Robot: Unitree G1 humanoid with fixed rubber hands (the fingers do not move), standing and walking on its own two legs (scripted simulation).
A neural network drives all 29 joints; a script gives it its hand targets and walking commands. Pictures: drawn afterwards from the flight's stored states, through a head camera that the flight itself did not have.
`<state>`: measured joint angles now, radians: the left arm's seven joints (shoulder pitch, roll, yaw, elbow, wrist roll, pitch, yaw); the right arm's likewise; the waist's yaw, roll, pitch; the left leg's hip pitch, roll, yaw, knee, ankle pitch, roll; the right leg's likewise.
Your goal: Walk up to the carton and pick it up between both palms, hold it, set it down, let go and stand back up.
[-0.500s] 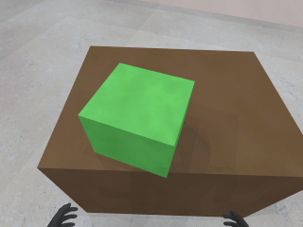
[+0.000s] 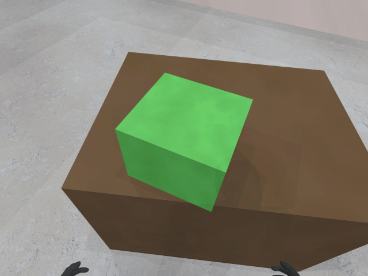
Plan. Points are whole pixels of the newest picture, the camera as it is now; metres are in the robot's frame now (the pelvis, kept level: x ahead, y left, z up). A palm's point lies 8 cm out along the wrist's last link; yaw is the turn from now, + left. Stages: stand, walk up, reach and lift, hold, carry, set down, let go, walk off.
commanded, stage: walk up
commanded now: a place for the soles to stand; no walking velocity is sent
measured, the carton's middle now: (187, 139) +0.45 -0.02 -0.01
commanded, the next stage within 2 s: reach and lift in 0.50 s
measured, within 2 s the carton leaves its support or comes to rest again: neither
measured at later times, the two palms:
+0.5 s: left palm out of the picture +0.05 +0.26 -0.11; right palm out of the picture +0.10 -0.25 -0.10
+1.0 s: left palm (57, 270) +0.15 +0.26 -0.08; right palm out of the picture +0.13 -0.23 -0.06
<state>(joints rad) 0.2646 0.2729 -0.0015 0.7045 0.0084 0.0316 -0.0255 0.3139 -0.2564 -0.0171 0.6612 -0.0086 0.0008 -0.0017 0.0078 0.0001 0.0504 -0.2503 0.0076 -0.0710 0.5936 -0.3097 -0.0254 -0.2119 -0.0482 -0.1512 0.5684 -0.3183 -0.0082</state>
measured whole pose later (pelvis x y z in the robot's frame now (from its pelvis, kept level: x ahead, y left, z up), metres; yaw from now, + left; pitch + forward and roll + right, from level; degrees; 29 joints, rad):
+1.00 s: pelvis -0.01 +0.00 +0.01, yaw -4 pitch -6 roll +0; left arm 0.16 0.31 0.09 0.51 -0.02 0.27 -0.04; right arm 0.19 -0.12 -0.03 0.64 -0.02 -0.12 -0.05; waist 0.04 -0.07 0.13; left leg -0.11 0.04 0.02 0.45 -0.24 -0.03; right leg -0.12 0.00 -0.04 0.46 -0.24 -0.02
